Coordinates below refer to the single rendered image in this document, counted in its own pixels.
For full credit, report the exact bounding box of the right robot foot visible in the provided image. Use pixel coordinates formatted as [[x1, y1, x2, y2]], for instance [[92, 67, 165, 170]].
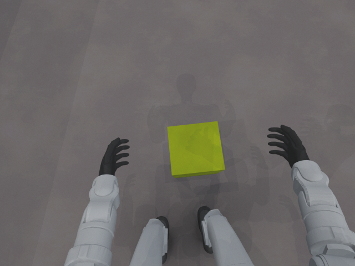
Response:
[[197, 206, 213, 254]]

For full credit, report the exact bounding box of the robot right hand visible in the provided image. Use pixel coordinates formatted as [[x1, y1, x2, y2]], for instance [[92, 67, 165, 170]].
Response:
[[267, 125, 309, 168]]

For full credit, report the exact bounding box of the robot right forearm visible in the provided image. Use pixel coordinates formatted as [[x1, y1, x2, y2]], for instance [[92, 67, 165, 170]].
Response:
[[291, 160, 355, 259]]

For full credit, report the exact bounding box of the carton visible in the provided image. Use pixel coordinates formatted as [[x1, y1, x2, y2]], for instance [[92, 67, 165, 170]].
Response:
[[167, 121, 225, 178]]

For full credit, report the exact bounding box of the robot left hand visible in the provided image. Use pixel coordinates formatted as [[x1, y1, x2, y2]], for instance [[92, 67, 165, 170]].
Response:
[[99, 137, 130, 176]]

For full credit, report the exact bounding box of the right robot thigh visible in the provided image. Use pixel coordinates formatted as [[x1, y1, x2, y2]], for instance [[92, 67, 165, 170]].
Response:
[[201, 214, 254, 266]]

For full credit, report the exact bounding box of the right robot upper arm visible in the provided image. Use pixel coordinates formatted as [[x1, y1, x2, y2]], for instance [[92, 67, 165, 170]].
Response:
[[309, 254, 355, 266]]

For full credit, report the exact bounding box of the robot left forearm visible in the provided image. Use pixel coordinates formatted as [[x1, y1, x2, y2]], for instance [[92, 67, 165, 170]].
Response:
[[64, 175, 120, 266]]

